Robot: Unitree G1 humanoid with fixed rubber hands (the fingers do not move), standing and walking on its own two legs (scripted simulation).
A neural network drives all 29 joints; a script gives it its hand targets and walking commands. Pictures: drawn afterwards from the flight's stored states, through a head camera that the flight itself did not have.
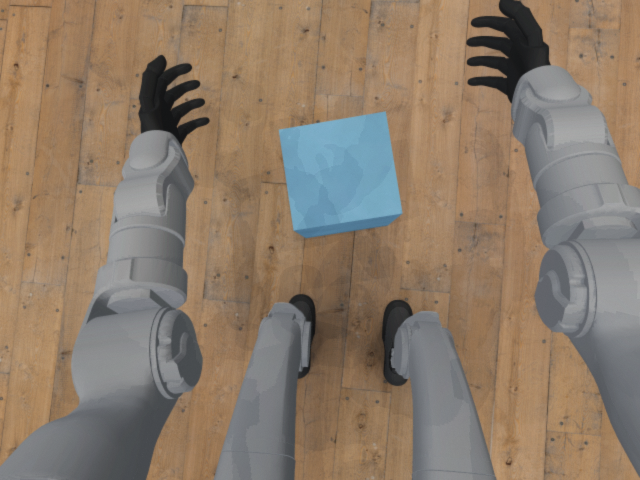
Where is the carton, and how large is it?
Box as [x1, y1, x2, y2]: [279, 111, 402, 237]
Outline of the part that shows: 385,111 279,130 293,230 305,237 375,227 387,225 402,213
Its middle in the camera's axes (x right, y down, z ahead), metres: +0.05 -0.13 +0.87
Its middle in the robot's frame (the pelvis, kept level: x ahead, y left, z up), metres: +0.50 +0.04 -0.52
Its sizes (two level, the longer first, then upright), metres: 0.210 0.200 0.250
